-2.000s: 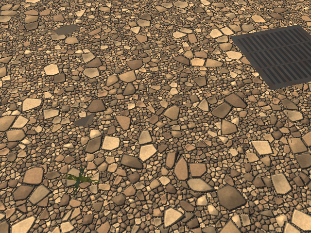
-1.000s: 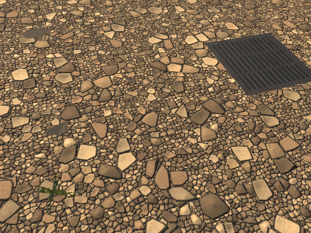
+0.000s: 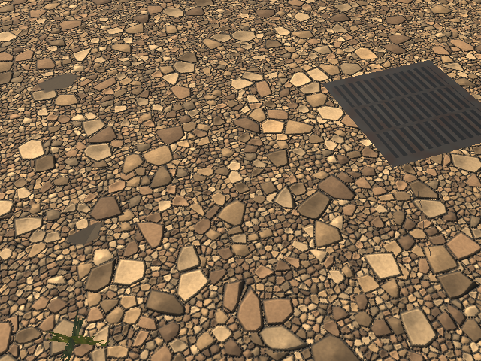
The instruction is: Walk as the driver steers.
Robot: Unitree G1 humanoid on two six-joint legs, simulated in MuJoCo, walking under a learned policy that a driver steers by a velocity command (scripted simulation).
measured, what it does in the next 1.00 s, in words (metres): walks ahead: left foot, then right foot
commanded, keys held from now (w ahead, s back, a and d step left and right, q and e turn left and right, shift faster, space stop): w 1.00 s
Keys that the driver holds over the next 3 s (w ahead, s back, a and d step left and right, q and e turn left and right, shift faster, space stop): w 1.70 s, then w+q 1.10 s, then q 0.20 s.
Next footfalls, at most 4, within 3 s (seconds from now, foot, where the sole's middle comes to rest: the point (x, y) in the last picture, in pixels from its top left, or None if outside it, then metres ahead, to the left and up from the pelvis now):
0.18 left None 0.10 0.16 -0.76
0.70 right None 0.46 -0.05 -0.76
1.22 left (193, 290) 0.76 0.18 -0.76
1.78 right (271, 216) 1.06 -0.07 -0.76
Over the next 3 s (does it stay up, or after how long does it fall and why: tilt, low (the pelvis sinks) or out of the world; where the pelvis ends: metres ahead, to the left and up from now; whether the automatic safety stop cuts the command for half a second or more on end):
stays up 1.51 0.16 0.01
